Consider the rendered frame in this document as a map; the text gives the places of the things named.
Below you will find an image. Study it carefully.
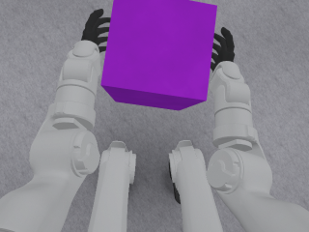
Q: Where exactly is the left robot upper arm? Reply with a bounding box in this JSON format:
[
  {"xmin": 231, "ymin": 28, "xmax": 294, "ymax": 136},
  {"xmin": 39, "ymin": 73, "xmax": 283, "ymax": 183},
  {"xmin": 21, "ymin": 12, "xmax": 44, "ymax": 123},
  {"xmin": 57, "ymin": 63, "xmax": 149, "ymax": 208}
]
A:
[{"xmin": 0, "ymin": 128, "xmax": 100, "ymax": 232}]

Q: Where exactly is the left robot hand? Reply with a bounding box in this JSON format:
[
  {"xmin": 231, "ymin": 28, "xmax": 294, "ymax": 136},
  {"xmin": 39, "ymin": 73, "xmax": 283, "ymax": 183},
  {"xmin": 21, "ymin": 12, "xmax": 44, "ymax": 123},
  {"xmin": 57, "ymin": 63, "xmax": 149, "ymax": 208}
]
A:
[{"xmin": 81, "ymin": 9, "xmax": 111, "ymax": 53}]

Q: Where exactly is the robot right forearm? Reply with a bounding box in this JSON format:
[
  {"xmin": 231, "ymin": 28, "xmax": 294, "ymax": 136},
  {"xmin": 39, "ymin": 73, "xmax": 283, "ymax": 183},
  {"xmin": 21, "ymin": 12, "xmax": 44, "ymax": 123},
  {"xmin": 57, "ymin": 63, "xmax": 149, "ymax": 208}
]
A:
[{"xmin": 209, "ymin": 61, "xmax": 267, "ymax": 162}]

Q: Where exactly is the carton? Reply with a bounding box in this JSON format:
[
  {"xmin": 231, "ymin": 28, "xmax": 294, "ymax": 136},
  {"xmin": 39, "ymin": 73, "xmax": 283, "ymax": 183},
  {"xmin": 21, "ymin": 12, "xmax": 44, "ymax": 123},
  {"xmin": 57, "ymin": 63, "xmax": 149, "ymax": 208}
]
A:
[{"xmin": 100, "ymin": 0, "xmax": 217, "ymax": 111}]

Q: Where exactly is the robot left forearm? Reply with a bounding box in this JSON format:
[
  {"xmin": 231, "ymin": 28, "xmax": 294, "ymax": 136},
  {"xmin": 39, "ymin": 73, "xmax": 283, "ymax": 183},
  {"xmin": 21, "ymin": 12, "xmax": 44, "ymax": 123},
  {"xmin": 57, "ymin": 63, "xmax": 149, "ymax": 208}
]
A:
[{"xmin": 29, "ymin": 40, "xmax": 101, "ymax": 168}]

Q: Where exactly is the right robot hand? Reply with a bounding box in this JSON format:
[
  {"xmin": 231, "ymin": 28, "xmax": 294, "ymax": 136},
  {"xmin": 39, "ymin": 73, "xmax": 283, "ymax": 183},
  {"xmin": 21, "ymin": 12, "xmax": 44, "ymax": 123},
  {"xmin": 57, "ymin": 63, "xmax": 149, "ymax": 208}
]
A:
[{"xmin": 211, "ymin": 27, "xmax": 236, "ymax": 72}]

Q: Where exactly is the robot right thigh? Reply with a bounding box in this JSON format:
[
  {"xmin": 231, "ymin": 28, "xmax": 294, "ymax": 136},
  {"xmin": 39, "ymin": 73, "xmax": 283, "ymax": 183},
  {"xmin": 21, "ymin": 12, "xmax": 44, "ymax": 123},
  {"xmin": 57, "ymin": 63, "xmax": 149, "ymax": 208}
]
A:
[{"xmin": 168, "ymin": 146, "xmax": 223, "ymax": 232}]

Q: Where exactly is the right robot upper arm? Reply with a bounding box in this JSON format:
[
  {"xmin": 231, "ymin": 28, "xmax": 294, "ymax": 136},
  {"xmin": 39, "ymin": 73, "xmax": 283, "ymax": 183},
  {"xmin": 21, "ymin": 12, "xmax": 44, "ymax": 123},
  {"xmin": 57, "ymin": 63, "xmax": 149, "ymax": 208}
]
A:
[{"xmin": 206, "ymin": 147, "xmax": 309, "ymax": 232}]

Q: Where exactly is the robot right shin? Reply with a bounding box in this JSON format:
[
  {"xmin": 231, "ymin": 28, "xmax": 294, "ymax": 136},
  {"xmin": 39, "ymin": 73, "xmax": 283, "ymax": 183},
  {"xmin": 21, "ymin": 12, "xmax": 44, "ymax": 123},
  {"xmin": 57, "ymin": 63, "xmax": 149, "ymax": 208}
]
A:
[{"xmin": 175, "ymin": 140, "xmax": 206, "ymax": 194}]

